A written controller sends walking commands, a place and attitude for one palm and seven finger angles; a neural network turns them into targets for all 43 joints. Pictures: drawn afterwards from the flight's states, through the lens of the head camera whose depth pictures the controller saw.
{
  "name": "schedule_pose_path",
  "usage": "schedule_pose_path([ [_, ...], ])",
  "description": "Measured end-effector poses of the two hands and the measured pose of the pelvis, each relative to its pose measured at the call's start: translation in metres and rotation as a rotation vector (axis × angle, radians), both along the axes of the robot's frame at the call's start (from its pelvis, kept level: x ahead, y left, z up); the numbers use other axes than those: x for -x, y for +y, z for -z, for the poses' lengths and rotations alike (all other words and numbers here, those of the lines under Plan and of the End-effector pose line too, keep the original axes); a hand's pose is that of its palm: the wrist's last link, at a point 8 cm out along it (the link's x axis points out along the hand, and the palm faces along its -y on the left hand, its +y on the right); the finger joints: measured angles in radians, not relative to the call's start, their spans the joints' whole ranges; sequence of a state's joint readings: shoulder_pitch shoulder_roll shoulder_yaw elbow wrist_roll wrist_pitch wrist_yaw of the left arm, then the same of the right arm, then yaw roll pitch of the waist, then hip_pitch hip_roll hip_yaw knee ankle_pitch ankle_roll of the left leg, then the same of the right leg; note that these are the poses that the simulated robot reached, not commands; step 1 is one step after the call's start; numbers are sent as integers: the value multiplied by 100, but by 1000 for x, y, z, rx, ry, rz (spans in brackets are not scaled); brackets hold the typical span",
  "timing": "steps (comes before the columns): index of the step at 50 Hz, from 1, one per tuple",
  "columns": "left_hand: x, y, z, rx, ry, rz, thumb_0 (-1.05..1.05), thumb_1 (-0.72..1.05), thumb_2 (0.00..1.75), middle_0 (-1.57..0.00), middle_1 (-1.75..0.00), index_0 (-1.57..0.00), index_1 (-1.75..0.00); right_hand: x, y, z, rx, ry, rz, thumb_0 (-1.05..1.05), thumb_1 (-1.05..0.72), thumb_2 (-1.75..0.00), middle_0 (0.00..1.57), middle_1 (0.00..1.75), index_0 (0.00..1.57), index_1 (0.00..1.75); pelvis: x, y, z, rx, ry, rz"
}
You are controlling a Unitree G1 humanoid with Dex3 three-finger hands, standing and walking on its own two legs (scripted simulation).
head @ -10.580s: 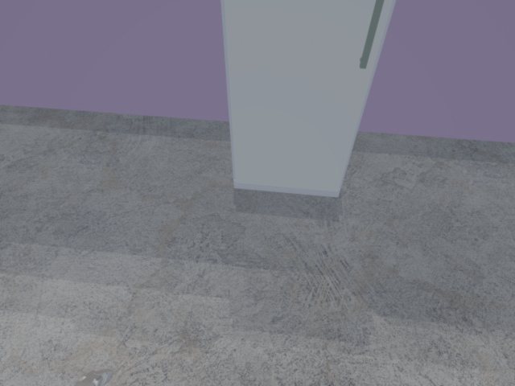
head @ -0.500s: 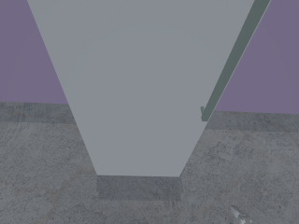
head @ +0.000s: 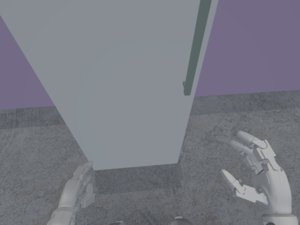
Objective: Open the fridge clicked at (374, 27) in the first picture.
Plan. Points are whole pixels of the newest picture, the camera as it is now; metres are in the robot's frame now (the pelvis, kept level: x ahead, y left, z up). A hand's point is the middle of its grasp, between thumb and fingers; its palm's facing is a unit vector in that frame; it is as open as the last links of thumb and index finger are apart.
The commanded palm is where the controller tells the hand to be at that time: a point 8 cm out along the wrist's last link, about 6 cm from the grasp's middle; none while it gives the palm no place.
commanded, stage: raise the hand to about handle height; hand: right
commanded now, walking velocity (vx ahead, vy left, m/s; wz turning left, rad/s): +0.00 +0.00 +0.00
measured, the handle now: (199, 19) +0.54 -0.12 +0.28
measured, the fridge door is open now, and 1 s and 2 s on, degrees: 0 0 0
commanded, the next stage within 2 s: move the hooked fingers beside the handle in 1.48 s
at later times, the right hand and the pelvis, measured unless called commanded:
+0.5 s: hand (260, 145) +0.27 -0.24 +0.13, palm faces -0.06 +0.99 -0.08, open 12.8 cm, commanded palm +0.24 -0.29 +0.15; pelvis +0.02 -0.02 +0.03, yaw +2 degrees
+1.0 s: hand out of the picture +0.31 -0.28 +0.23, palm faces +0.05 +0.99 -0.09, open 14.0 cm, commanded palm +0.28 -0.32 +0.22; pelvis +0.03 +0.00 +0.05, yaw +1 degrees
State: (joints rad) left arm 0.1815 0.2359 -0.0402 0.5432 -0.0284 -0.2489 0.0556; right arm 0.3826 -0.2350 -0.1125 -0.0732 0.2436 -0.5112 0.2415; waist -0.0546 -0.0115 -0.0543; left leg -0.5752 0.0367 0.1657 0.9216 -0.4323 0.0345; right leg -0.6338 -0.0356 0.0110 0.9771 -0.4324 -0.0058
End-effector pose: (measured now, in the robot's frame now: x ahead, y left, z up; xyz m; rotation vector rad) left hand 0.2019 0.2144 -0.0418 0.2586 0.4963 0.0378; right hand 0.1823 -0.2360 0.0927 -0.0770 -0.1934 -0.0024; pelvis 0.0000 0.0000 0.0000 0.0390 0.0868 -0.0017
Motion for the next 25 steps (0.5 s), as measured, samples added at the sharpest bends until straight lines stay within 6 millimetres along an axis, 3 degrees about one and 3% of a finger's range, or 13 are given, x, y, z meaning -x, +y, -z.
schedule_pose_path([
  [2,14,-11,9,38,38,-15,2,90,90,-20,-30,-20,-30,-21,7,-5,27,21,-108,1,-33,-66,24,67,23,67,2,-3,-2,-1,-1,-5],
  [6,46,-21,14,95,103,-96,2,90,90,-21,-30,-20,-30,-51,7,8,13,238,-206,0,-23,-62,25,73,24,73,1,-10,-12,10,-6,-31],
  [9,64,-16,12,95,129,-156,2,90,90,-21,-30,-20,-30,-55,-10,7,-36,311,-118,0,-17,-59,26,77,25,77,-4,-13,-19,16,-15,-50],
  [12,74,-8,8,65,146,-172,2,90,90,-21,-30,-20,-30,-49,-32,-11,-36,245,8,0,-10,-56,26,82,26,82,-9,-16,-23,17,-23,-55],
  [16,73,4,4,7,158,-140,2,90,90,-20,-30,-20,-30,-43,-50,-36,13,124,64,0,-1,-52,27,88,26,88,-13,-20,-26,10,-31,-39],
  [25,33,13,-24,-37,27,-141,2,90,90,-20,-30,-20,-30,-68,-55,-40,11,212,-57,-1,21,-43,28,101,28,101,-19,-22,-34,9,-69,-33],
])
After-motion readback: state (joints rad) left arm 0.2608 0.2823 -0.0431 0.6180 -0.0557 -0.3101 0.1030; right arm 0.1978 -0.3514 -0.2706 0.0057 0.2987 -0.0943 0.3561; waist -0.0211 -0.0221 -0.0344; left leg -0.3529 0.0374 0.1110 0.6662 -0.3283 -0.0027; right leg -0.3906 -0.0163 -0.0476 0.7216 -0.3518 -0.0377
